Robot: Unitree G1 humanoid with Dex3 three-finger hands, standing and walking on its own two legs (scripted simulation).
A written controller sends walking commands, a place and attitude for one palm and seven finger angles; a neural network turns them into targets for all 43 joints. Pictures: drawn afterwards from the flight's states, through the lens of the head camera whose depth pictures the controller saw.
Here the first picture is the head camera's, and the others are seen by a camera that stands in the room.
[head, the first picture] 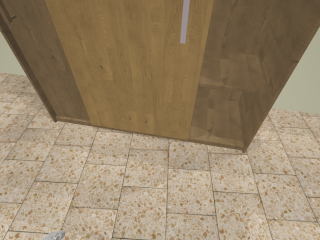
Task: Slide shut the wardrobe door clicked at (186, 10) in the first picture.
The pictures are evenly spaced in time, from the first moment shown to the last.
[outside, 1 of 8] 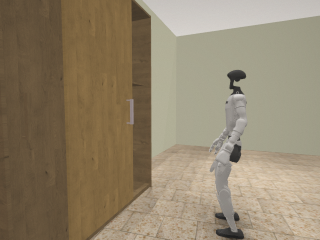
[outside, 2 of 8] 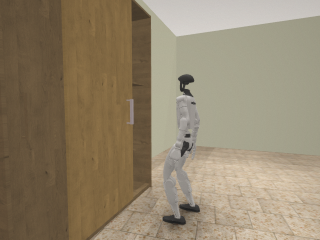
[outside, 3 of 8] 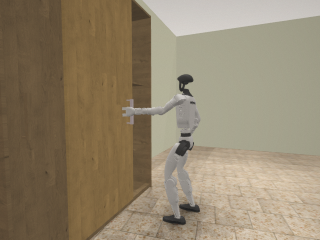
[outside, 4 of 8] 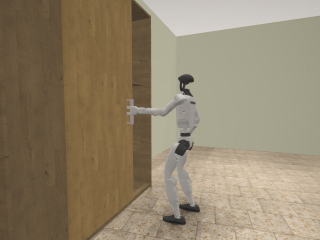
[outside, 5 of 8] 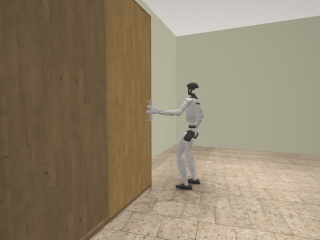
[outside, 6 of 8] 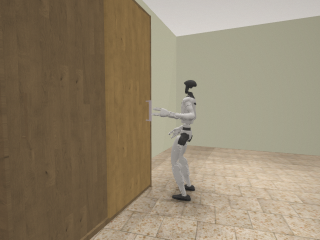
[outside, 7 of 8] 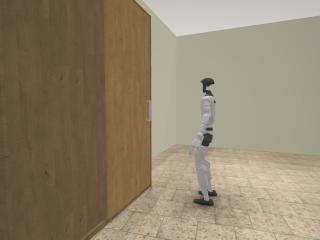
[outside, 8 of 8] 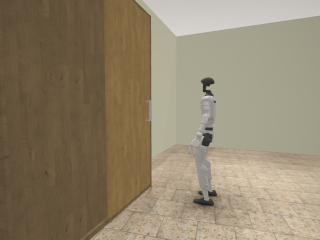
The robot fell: no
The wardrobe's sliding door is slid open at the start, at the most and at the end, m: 0.42 0.42 0.02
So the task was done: yes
